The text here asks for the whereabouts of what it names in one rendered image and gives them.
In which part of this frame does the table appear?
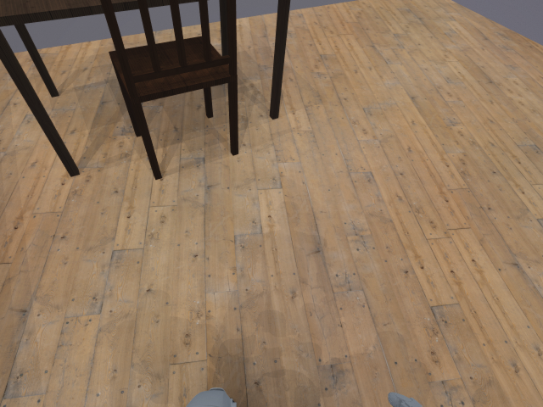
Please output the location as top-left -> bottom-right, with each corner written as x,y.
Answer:
0,0 -> 290,177

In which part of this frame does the chair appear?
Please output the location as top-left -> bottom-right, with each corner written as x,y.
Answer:
100,0 -> 238,180

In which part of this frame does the robot left thigh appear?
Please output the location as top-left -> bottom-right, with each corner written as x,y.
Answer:
186,390 -> 237,407

